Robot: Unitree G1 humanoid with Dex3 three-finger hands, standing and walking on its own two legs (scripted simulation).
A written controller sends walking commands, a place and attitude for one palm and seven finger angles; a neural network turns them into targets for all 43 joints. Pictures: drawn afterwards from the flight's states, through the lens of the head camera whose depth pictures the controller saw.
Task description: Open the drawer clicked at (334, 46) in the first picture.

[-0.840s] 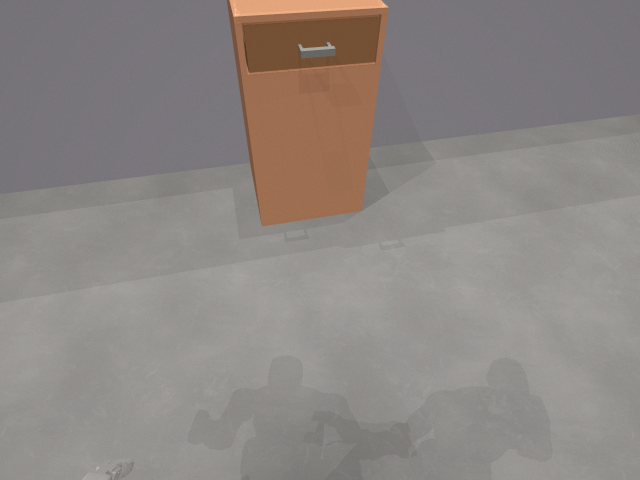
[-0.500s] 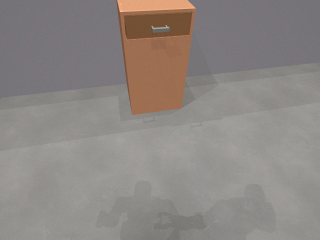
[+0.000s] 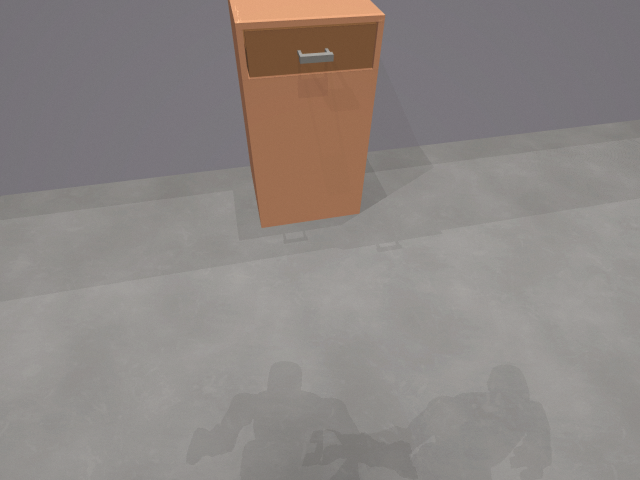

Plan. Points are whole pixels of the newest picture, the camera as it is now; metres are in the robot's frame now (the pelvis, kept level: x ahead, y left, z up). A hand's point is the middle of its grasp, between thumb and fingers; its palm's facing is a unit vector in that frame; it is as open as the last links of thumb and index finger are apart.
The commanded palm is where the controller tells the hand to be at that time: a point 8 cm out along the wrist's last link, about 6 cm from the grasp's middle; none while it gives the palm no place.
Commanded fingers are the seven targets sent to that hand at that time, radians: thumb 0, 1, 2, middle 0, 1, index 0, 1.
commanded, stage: stand and wait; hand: left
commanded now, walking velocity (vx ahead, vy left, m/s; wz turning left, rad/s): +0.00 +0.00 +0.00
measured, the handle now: (314, 54) +1.29 +0.09 -0.02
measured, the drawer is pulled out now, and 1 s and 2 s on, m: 0.00 0.00 0.00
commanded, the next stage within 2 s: look at it before walking up in 0.18 s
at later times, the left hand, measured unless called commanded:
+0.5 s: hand out of the picture +0.08 +0.25 -0.16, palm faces -0.03 -0.95 -0.32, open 7.4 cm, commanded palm none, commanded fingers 0.00 0.90 0.90 -0.20 -0.30 -0.20 -0.30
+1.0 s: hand out of the picture +0.09 +0.24 -0.16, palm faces -0.04 -0.95 -0.32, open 7.4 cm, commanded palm none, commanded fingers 0.00 0.90 0.90 -0.20 -0.30 -0.20 -0.30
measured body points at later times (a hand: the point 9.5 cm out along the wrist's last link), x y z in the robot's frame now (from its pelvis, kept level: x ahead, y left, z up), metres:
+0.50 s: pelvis +0.01 +0.00 +0.00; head +0.02 +0.01 +0.45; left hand +0.09 +0.29 -0.13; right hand +0.09 -0.29 -0.13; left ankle +0.02 +0.13 -0.74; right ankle +0.01 -0.12 -0.74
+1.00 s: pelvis +0.02 +0.00 +0.00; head +0.03 +0.00 +0.45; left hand +0.09 +0.29 -0.14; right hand +0.10 -0.29 -0.13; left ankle +0.02 +0.13 -0.74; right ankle +0.01 -0.12 -0.74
